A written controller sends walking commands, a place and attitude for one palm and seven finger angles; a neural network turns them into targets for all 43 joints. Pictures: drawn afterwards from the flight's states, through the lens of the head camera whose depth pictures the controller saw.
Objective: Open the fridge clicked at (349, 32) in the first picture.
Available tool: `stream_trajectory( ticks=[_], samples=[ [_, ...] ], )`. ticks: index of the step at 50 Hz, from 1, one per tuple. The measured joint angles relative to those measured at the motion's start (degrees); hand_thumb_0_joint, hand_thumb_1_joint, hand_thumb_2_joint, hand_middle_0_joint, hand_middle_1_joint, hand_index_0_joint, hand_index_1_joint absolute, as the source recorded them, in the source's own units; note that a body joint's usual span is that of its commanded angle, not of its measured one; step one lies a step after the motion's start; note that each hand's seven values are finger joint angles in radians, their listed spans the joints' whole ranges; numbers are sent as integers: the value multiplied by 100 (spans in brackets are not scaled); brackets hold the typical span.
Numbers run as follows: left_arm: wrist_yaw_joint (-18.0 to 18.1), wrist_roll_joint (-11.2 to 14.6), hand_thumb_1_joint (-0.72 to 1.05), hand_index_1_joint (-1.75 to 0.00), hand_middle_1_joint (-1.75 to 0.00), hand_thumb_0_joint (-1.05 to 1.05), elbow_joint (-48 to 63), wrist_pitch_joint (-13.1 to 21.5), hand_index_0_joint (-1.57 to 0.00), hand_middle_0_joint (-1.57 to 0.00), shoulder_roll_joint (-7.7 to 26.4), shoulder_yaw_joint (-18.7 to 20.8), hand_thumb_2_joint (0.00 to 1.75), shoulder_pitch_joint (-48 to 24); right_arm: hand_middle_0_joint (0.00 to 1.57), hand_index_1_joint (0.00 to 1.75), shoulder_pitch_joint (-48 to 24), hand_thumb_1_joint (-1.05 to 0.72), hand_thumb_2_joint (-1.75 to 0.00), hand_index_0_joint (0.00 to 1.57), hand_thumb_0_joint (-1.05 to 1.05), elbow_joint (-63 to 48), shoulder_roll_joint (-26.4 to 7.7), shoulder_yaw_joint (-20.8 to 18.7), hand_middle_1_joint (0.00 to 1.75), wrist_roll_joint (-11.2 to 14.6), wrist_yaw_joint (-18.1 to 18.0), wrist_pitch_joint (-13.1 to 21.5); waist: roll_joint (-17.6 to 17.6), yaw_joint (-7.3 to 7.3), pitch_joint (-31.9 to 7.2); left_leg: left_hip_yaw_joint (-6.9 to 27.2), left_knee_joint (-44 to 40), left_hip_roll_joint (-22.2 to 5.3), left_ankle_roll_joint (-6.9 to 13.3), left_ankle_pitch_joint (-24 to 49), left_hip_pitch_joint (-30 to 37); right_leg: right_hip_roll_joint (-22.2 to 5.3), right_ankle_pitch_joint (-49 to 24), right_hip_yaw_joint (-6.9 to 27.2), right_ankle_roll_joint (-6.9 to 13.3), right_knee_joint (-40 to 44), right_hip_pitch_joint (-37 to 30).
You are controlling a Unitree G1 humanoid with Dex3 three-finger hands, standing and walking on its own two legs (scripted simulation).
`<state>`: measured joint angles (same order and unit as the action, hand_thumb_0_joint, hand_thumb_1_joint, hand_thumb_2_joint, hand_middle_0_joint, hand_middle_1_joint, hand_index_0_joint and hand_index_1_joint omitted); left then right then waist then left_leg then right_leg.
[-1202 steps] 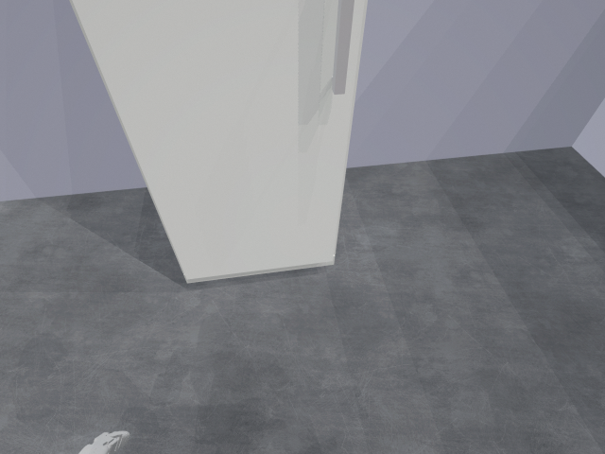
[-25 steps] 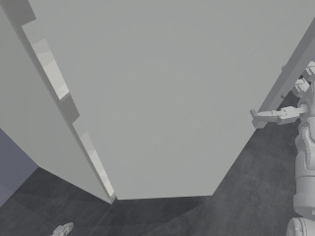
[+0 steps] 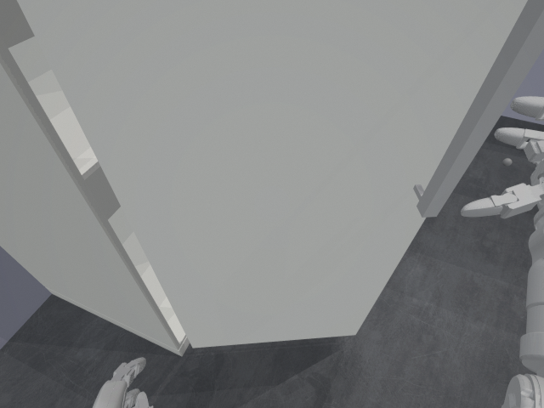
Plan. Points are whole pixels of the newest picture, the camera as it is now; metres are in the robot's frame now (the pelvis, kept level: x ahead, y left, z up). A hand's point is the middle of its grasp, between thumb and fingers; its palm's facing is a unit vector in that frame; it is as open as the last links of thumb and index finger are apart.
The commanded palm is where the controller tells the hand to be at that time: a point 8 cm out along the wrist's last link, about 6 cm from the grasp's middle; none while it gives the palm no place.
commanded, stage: slip the hand off the handle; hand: right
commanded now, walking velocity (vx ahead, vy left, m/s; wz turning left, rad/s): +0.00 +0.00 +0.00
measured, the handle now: (467, 118) +0.45 -0.22 +0.23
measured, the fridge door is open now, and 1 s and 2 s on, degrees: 63 63 63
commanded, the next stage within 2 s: draw the hand back to the body in 1.10 s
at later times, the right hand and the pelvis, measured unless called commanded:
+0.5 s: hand (530, 173) +0.37 -0.28 +0.21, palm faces +0.21 +0.96 -0.17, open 14.7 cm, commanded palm +0.32 -0.32 +0.21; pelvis +0.00 -0.02 +0.00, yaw +1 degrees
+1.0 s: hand out of the picture +0.27 -0.27 +0.20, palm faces +0.28 +0.95 -0.16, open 14.7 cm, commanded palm +0.23 -0.32 +0.21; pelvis -0.02 +0.01 +0.00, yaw -1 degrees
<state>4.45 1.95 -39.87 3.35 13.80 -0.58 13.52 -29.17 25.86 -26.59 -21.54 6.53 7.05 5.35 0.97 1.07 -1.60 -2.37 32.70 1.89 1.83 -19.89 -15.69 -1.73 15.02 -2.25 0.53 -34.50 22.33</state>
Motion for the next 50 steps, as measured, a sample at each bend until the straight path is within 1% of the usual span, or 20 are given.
stream_trajectory(
  ticks=[3, 7, 15, 19, 23, 26, 30, 36, 43, 50],
  samples=[
    [21, 10, 90, -30, -30, 1, -52, 20, -21, -20, 26, -7, 90, 31, 25, 115, -150, 56, -20, 26, -2, 140, -45, 59, 116, 6, 70, 62, -9, -16, 19, -35, -21, -16, -23, 20, -21, 20, -5, 34, 27, -31, 59],
    [33, 3, 90, -30, -30, 1, -89, 41, -21, -20, 52, 2, 90, 113, 25, 115, -162, 56, -20, 25, -2, 128, -60, 77, 116, 17, 122, 106, -6, 4, 20, -21, -89, -35, -55, 65, -12, 40, -22, 20, 61, -2, 64],
    [70, 7, 90, -30, -30, 1, -78, 21, -21, -20, 58, -25, 90, 300, 25, 115, 13, 56, -20, 26, -2, 175, -232, -196, 115, 65, 213, 109, -26, 115, 14, 62, -183, -47, -100, 122, 45, 45, -40, -62, 102, 80, -14],
    [71, 11, 90, -30, -30, 1, -68, 24, -21, -20, 70, -8, 90, 392, 25, 115, 120, 56, -20, 26, -2, 69, -284, -288, 115, 96, 245, 132, -10, 110, 25, 76, -229, -42, -105, 154, 67, 40, -55, -74, 107, 104, -31],
    [56, 55, 90, -30, -30, 1, -48, 39, -21, -20, 88, 16, 90, 448, 25, 115, 446, 56, -20, 25, -2, -368, -167, -200, 115, 221, 321, 134, 30, 59, 8, 86, -264, -51, -114, 167, 131, 50, -64, -84, 114, 140, -98],
    [68, 71, 90, -30, -30, 1, -44, 41, -21, -20, 85, -7, 90, 379, 25, 115, 718, 56, -20, 25, -2, -656, -68, -171, 115, 302, 360, 28, 43, 42, 8, 90, -266, -60, -114, 165, 186, 59, -76, -89, 115, 169, -168],
    [81, 64, 90, -30, -30, 1, 18, 87, -21, -20, 53, -36, 90, 238, 25, 115, 1127, 56, -20, 26, -2, -1116, 90, -174, 115, 361, 268, -99, 51, -9, 16, 97, -270, -52, -99, 168, 281, 51, -95, -94, 97, 205, -280],
    [116, 54, 90, -30, -30, 1, 60, 195, -21, -20, 24, -107, 90, -52, 25, 115, 1554, 56, -20, 26, -2, -1636, 247, -94, 115, 403, 146, -117, 72, -143, 45, 29, -256, -38, -58, 159, 423, 46, -127, -25, 57, 218, -412],
    [190, 83, 90, -30, -30, 1, 79, 273, -21, -20, 22, -198, 90, -367, 25, 115, 1896, 56, -20, 26, -2, -1913, 214, -138, 116, 597, 305, -222, 97, -287, 61, -46, -249, -9, 1, 166, 544, 27, -190, 53, -6, 263, -536],
    [235, 99, 90, -30, -30, 1, 82, 359, -21, -20, 59, -226, 90, -463, 25, 115, 2220, 56, -20, 26, -2, -2139, 200, -258, 116, 769, 471, -230, 120, -380, 100, -103, -201, 27, 54, 151, 597, -3, -206, 115, -63, 234, -583]
  ],
)
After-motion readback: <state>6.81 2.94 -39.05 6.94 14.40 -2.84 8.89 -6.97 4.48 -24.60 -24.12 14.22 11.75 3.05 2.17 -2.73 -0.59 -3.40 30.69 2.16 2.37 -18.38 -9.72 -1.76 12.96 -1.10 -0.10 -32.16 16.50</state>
